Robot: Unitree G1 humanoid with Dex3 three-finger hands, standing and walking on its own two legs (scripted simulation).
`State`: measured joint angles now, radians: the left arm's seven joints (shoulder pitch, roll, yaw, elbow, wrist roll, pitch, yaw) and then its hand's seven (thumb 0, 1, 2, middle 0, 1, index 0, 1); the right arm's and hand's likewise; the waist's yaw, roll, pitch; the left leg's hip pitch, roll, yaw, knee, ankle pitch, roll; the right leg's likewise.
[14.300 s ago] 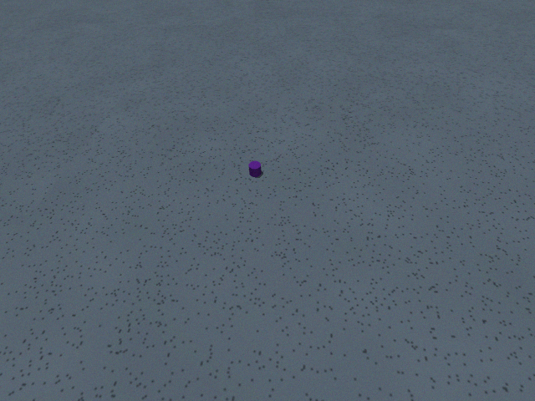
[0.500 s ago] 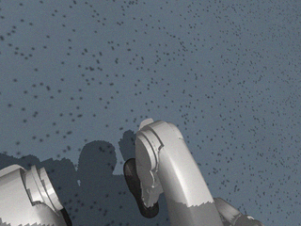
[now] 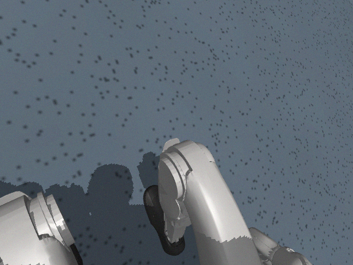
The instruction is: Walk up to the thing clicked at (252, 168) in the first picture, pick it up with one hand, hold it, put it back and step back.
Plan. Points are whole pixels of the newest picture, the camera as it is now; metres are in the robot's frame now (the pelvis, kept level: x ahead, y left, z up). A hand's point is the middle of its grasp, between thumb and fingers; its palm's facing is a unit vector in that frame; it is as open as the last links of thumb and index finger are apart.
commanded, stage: close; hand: left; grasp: from above
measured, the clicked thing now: out of the picture +0.42 +0.35 -0.26
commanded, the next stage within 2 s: settle in 0.76 s
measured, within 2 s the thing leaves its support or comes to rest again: leaves its support in 1.16 s
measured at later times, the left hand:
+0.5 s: hand out of the picture +0.41 +0.34 -0.24, palm faces -0.43 -0.17 -0.89, open 8.6 cm
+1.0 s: hand out of the picture +0.41 +0.34 -0.24, palm faces -0.43 -0.17 -0.89, open 8.4 cm
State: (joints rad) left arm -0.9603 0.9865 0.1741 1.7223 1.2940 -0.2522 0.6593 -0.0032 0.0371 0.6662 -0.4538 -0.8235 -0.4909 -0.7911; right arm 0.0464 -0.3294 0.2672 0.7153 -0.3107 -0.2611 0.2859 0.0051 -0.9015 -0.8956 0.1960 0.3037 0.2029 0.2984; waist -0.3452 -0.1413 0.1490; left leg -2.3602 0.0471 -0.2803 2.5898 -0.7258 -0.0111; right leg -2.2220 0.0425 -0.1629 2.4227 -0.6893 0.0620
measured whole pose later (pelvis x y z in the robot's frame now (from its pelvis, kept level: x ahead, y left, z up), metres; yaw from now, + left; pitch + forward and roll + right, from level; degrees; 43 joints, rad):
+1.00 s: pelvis +0.00 +0.00 +0.00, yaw +0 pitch +25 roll -14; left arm -0.98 1.01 0.14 1.74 1.27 -0.27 0.64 -0.01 0.18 0.48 -0.68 -0.62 -0.77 -0.62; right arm 0.05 -0.34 0.29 0.70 -0.31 -0.27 0.28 0.01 -0.91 -0.90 0.20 0.30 0.20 0.30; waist -0.35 -0.15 0.17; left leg -2.35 0.05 -0.28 2.59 -0.72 -0.01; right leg -2.21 0.05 -0.17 2.42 -0.68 0.07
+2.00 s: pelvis -0.01 -0.01 +0.04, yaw +6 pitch +32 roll -9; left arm -0.92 0.78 0.08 1.34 1.22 -0.21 0.29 -0.01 0.15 0.49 -0.71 -0.59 -0.81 -0.59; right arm 0.16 -0.29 0.08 0.72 -0.13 -0.06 0.17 0.01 -0.92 -0.90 0.20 0.30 0.20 0.30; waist -0.22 0.00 -0.04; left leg -2.32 0.04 -0.16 2.40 -0.65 0.00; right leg -2.22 0.00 -0.08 2.32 -0.66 0.04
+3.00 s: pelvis +0.00 +0.00 +0.29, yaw +12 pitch +23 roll -3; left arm -0.37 0.52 -0.09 0.64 0.98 0.00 0.04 -0.01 0.16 0.52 -0.67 -0.65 -0.77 -0.64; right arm 0.17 -0.24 -0.01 0.67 0.03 0.01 -0.02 0.01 -0.92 -0.90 0.20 0.30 0.20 0.30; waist -0.07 0.05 -0.17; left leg -1.43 0.05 -0.04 1.57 -0.55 0.00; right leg -1.38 -0.02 -0.03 1.53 -0.56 0.03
